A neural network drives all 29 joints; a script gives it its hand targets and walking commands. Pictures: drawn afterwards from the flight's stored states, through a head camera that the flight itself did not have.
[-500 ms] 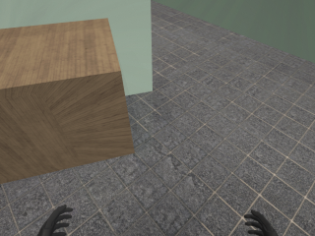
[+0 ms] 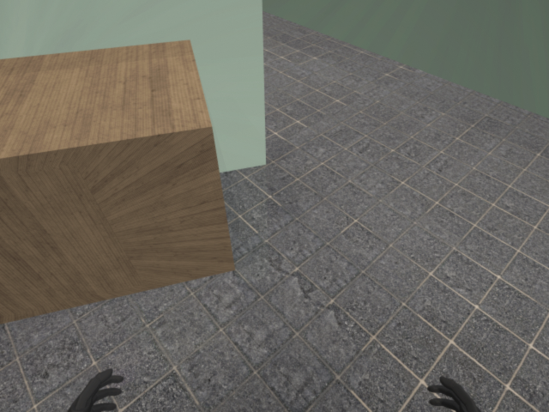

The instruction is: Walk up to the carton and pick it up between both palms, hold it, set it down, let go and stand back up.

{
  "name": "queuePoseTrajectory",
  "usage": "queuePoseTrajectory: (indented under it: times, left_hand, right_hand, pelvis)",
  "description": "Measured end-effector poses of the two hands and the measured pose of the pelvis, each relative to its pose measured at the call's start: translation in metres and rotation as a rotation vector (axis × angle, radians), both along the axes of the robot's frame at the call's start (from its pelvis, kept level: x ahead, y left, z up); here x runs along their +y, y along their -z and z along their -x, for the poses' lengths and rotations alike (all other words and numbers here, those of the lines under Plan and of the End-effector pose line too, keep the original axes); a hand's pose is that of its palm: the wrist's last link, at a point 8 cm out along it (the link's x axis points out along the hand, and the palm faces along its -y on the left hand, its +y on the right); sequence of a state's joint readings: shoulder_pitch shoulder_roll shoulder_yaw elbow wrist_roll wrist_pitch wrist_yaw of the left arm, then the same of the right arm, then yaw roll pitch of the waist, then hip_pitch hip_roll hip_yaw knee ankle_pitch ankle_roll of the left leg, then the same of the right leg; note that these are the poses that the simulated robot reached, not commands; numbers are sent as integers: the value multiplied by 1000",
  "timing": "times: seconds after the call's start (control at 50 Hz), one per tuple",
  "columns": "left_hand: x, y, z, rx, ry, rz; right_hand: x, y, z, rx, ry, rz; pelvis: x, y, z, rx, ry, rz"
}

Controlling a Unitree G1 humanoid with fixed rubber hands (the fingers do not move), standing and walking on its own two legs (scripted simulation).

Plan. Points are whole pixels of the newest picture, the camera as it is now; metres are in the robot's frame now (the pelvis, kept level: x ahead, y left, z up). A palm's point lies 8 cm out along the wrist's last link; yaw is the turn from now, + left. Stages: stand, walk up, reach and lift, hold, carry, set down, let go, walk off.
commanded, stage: stand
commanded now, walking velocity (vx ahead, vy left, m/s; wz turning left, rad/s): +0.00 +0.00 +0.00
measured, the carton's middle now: out of the picture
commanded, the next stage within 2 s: none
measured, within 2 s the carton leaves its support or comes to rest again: neither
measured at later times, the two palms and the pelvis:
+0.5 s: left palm out of the picture +0.11 +0.29 -0.08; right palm out of the picture +0.09 -0.28 -0.10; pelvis -0.01 +0.00 +0.01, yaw +0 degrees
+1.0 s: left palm out of the picture +0.11 +0.29 -0.08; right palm out of the picture +0.08 -0.28 -0.10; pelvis -0.01 +0.00 +0.01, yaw +0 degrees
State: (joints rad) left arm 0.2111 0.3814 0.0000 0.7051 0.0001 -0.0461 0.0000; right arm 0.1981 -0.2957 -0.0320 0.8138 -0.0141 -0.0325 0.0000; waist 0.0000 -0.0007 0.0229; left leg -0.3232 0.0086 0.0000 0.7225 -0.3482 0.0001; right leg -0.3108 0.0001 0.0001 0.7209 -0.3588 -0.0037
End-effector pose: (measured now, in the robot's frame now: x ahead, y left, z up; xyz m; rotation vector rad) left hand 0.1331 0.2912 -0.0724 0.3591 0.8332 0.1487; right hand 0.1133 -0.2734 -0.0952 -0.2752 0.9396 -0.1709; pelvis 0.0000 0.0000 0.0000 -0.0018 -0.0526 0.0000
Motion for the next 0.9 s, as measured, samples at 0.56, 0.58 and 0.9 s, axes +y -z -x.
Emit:
queuePoseTrajectory:
  times: [0.56,0.58,0.9]
  left_hand:
    - [0,4,19,66,-22,3]
    - [0,4,19,67,-22,3]
    - [-1,4,25,88,-31,2]
  right_hand:
    - [-3,3,20,67,16,-4]
    - [-3,3,21,69,16,-4]
    - [-5,5,31,100,24,-7]
  pelvis:
    - [-2,-6,6,15,0,-2]
    - [-2,-7,7,16,0,-2]
    - [-3,-9,10,20,0,-4]
